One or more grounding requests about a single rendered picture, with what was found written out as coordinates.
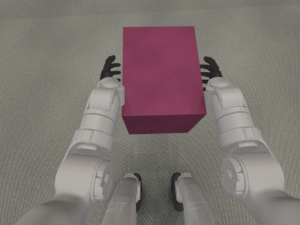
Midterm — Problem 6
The robot right forearm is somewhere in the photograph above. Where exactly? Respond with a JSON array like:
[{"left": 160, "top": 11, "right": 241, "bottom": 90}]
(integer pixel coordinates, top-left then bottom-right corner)
[{"left": 205, "top": 77, "right": 285, "bottom": 186}]

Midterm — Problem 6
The robot left upper arm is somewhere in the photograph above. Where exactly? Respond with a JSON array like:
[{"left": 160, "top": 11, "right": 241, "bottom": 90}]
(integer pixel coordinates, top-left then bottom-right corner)
[{"left": 14, "top": 154, "right": 113, "bottom": 225}]

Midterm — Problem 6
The right robot thigh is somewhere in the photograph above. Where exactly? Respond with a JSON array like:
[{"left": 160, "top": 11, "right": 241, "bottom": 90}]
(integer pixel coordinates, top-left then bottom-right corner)
[{"left": 175, "top": 177, "right": 222, "bottom": 225}]

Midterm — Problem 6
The robot right shin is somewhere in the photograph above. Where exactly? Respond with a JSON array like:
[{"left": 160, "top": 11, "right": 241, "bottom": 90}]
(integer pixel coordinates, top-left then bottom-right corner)
[{"left": 177, "top": 172, "right": 191, "bottom": 203}]

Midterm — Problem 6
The right robot hand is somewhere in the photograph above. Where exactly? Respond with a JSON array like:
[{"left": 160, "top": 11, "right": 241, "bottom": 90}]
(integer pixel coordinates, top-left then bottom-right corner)
[{"left": 200, "top": 56, "right": 222, "bottom": 91}]

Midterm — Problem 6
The left robot hand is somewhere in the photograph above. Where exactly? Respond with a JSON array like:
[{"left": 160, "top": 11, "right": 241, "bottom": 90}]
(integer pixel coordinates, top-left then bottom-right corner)
[{"left": 99, "top": 55, "right": 121, "bottom": 82}]

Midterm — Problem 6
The robot right upper arm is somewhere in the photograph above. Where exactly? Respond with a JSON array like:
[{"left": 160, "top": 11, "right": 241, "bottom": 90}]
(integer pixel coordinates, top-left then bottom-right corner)
[{"left": 221, "top": 152, "right": 300, "bottom": 225}]

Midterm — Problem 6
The robot left forearm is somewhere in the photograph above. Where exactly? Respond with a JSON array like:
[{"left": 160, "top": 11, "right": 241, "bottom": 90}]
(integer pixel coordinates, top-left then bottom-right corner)
[{"left": 54, "top": 77, "right": 125, "bottom": 191}]

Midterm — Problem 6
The carton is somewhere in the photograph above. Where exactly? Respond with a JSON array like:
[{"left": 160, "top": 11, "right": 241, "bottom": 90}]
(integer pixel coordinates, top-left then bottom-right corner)
[{"left": 122, "top": 26, "right": 207, "bottom": 135}]

